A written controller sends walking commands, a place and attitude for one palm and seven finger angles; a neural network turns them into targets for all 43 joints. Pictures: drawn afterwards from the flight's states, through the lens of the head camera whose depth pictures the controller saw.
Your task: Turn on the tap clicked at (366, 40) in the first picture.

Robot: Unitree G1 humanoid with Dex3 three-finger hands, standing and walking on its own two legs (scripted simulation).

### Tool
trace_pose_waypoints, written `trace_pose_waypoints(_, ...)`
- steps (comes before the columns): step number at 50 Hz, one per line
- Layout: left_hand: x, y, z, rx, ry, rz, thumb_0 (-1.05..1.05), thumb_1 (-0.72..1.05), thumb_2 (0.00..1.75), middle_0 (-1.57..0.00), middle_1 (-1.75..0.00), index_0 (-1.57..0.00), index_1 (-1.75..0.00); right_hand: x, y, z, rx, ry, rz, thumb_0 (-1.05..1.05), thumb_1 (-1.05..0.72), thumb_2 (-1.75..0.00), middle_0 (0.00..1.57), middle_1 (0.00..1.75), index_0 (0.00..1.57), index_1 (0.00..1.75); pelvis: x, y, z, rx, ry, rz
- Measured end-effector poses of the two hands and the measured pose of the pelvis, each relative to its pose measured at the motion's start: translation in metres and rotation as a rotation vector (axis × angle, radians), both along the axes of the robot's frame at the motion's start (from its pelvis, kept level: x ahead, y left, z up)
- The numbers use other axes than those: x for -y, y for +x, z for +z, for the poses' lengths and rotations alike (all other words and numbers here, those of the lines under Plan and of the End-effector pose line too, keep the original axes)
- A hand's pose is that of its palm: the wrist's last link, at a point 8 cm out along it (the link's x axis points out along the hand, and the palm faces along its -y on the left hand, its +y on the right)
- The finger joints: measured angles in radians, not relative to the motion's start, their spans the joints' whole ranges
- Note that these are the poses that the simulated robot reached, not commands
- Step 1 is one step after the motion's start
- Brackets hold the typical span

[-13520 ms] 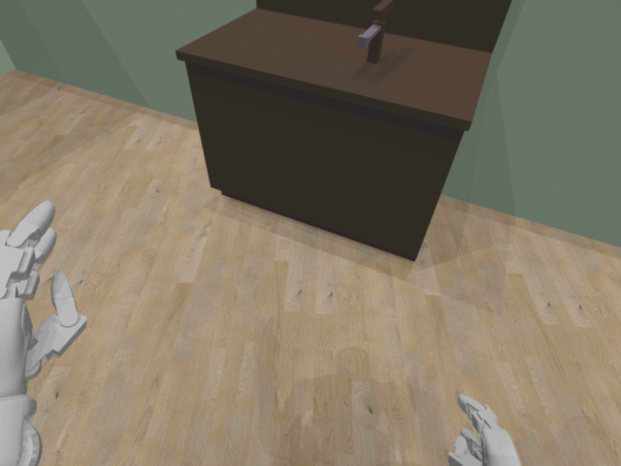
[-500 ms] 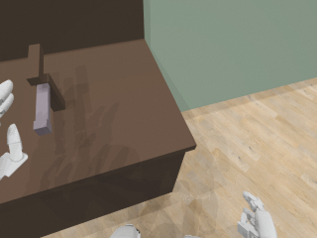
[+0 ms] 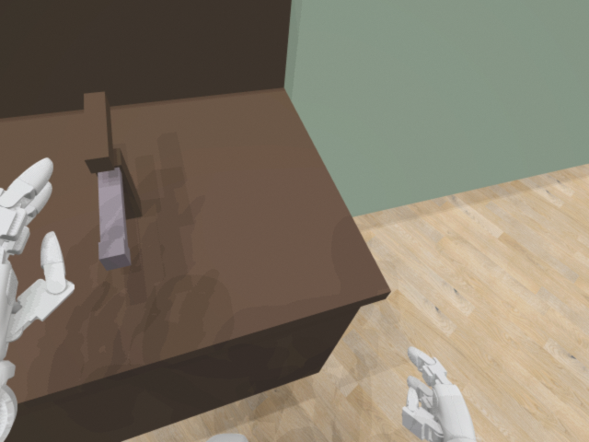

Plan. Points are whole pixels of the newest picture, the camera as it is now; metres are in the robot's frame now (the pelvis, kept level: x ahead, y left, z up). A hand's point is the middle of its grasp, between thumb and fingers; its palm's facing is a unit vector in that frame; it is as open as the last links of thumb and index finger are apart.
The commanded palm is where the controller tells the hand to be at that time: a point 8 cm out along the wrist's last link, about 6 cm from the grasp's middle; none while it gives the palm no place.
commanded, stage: come to a stop and stand still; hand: left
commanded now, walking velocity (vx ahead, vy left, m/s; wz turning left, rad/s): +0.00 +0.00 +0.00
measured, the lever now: (115, 254) +0.30 +0.26 +0.07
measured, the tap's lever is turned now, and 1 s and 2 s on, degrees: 0 0 0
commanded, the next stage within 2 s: look again from close up in 0.38 s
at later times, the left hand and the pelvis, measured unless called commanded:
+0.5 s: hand (55, 260) +0.23 +0.25 +0.17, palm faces +0.37 -0.84 -0.40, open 7.4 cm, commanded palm +0.17 +0.28 +0.18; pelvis +0.02 +0.00 +0.00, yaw +1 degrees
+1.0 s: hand (73, 281) +0.22 +0.23 +0.17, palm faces +0.38 -0.84 -0.39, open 7.4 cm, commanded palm +0.16 +0.26 +0.18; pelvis +0.00 -0.02 +0.01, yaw +0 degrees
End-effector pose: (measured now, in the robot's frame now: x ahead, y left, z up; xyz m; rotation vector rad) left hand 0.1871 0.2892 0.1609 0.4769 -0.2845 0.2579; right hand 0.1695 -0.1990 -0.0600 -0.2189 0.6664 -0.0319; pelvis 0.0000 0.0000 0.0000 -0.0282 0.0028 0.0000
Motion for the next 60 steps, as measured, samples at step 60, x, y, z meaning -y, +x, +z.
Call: trace_pose_waypoints(60, 0.032, -0.012, 0.016, -0.008, 0.001, 0.047, 0.01, 0.90, 0.90, -0.21, -0.30, -0.21, -0.31, 0.044, 0.001, -0.001, -0.023, -0.012, -0.034, 0.02, -0.90, -0.90, 0.20, 0.30, 0.20, 0.30, 0.032, -0.008, 0.003, -0.004, -0.002, -0.004)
